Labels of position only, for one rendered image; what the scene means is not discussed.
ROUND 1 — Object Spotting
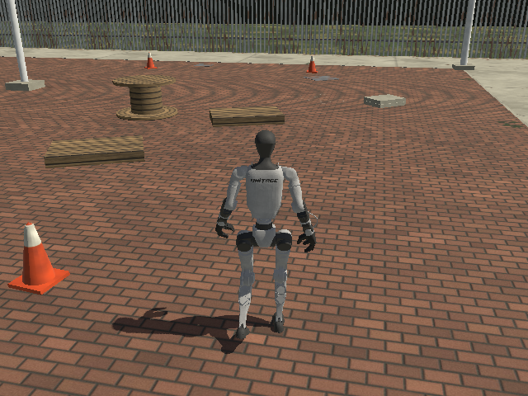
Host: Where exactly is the left robot forearm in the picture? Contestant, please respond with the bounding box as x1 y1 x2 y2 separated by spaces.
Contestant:
217 197 232 226

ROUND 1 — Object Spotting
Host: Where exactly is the left robot upper arm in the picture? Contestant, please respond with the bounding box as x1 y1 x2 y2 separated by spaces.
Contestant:
224 166 248 210

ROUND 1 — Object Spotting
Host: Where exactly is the right robot forearm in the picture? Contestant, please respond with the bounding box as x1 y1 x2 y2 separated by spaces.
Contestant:
297 201 314 236

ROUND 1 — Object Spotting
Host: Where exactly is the left robot foot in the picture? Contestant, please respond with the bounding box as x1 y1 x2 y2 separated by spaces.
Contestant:
236 325 250 339

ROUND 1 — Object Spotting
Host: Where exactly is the robot right hand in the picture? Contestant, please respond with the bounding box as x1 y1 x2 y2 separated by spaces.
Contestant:
297 232 316 252

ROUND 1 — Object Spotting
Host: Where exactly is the humanoid robot head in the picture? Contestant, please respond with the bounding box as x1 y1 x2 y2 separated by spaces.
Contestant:
251 130 279 170

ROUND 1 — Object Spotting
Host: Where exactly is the right robot upper arm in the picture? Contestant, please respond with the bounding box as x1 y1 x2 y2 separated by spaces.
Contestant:
282 167 305 214

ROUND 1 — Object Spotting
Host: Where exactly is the robot left hand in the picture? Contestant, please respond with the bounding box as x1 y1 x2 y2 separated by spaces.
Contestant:
215 223 234 238

